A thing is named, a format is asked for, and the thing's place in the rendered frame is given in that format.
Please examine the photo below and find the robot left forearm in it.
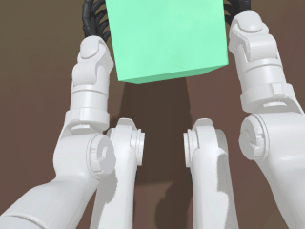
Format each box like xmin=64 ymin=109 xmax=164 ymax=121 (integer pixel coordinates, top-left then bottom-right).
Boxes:
xmin=53 ymin=35 xmax=114 ymax=165

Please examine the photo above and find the robot left shin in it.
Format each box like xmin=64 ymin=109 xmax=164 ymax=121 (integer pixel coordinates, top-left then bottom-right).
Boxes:
xmin=106 ymin=118 xmax=137 ymax=171

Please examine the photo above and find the right robot upper arm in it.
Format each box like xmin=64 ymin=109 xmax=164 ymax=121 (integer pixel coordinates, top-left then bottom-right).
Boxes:
xmin=238 ymin=112 xmax=305 ymax=229

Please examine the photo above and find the robot right forearm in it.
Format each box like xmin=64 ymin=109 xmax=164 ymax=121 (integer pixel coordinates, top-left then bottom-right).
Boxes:
xmin=228 ymin=10 xmax=305 ymax=117

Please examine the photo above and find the robot right hand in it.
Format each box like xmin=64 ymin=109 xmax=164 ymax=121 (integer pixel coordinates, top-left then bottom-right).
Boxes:
xmin=223 ymin=0 xmax=252 ymax=26

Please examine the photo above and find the carton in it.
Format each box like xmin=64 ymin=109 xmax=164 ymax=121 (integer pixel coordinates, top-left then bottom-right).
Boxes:
xmin=105 ymin=0 xmax=229 ymax=84

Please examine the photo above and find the robot left hand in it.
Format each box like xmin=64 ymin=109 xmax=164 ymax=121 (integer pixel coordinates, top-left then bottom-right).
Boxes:
xmin=82 ymin=0 xmax=111 ymax=43

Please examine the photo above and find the right robot foot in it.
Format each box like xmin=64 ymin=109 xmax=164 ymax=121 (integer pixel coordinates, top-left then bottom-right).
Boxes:
xmin=190 ymin=167 xmax=193 ymax=185

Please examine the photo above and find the left robot upper arm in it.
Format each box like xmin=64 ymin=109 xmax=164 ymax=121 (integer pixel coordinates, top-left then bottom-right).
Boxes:
xmin=0 ymin=133 xmax=116 ymax=229

